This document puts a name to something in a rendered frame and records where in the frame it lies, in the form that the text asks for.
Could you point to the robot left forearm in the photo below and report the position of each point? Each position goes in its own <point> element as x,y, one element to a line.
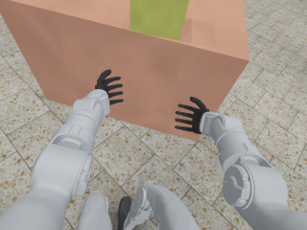
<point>81,125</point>

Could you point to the right robot hand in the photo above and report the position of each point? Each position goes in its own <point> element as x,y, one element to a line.
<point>196,117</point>

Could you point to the robot thigh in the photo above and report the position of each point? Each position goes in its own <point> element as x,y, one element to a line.
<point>168,210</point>
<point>94,215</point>

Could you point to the carton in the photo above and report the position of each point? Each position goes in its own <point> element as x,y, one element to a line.
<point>162,18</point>

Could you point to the left robot hand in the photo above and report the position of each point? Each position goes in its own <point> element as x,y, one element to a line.
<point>102,83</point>

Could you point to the pedestal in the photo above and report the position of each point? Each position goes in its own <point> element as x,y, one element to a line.
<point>68,44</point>

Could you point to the robot left thigh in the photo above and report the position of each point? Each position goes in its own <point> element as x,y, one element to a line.
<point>94,215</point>

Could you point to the left robot upper arm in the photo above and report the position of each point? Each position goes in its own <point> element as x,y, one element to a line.
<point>62,173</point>

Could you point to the robot right forearm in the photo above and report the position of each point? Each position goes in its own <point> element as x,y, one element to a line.
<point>231,140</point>

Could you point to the robot right thigh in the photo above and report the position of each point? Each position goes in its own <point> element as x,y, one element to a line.
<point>168,210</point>

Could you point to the right robot upper arm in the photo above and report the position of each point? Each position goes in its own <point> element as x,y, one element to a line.
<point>260,195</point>

